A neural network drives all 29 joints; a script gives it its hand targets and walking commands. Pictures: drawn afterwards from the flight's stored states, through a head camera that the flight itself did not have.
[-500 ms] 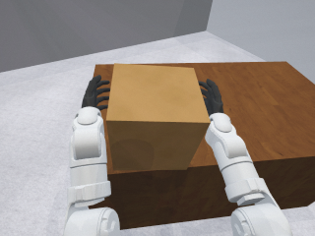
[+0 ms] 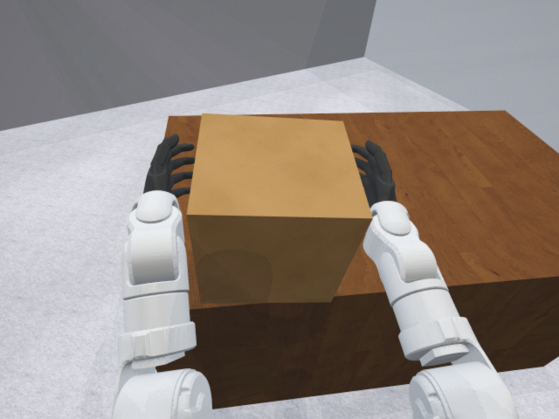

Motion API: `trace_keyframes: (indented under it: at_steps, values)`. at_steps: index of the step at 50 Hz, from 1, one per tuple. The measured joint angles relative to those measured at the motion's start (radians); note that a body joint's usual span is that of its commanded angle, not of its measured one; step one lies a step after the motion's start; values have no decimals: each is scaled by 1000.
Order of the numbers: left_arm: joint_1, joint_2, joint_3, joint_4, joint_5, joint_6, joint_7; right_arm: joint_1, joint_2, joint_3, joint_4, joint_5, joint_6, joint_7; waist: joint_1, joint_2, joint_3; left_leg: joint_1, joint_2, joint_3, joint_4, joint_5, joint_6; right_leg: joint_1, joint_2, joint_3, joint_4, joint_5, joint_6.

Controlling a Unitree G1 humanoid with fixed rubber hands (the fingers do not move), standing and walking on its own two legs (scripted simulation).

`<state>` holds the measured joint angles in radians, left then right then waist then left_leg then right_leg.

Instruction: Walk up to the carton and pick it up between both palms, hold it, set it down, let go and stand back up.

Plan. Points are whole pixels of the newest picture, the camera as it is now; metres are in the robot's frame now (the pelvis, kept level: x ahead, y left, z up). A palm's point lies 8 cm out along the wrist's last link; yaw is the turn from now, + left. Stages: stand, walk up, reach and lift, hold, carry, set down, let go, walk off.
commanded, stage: hold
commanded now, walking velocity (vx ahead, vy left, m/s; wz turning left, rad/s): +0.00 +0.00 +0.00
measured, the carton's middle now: (270, 213) +0.37 +0.01 +0.12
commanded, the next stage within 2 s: set down in 1.86 s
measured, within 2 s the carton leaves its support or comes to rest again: neither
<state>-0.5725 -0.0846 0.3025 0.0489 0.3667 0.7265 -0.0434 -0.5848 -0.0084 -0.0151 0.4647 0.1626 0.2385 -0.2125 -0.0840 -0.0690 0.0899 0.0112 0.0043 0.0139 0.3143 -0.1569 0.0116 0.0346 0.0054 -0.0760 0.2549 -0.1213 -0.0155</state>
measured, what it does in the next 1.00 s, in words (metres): stands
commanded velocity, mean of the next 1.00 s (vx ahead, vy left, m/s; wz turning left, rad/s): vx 0.00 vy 0.00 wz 0.00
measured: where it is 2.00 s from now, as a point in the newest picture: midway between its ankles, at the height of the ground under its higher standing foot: outside the picture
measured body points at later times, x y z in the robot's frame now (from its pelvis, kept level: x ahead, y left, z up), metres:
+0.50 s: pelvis +0.00 +0.00 +0.00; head -0.03 +0.03 +0.45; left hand +0.38 +0.15 +0.18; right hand +0.37 -0.14 +0.16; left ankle +0.02 +0.11 -0.75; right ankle +0.03 -0.11 -0.75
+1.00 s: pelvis +0.00 +0.00 +0.00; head -0.03 +0.03 +0.45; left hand +0.37 +0.15 +0.18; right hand +0.37 -0.14 +0.17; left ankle +0.02 +0.11 -0.75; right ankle +0.03 -0.11 -0.75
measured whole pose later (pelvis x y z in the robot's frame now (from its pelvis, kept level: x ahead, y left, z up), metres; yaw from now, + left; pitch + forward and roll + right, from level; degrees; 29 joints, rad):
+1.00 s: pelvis +0.00 +0.00 +0.00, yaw +1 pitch -9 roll -1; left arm -0.59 -0.09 0.31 0.08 0.36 0.71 -0.04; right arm -0.59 0.00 -0.04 0.47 0.14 0.23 -0.21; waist -0.08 -0.06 0.08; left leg 0.00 0.01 0.01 0.33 -0.16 0.01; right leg 0.03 0.01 -0.09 0.25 -0.12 -0.02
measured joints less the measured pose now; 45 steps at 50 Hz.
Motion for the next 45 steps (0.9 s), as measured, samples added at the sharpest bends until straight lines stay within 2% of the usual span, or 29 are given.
trace_keyframes:
  at_steps: [45]
  values:
    - [-13, -1, 6, 26, -12, -14, 5, -1, 6, -19, 4, -18, -3, 5, 4, 14, -8, -16, 2, -9, 13, -4, -2, -5, 2, -10, -2, 0, -2]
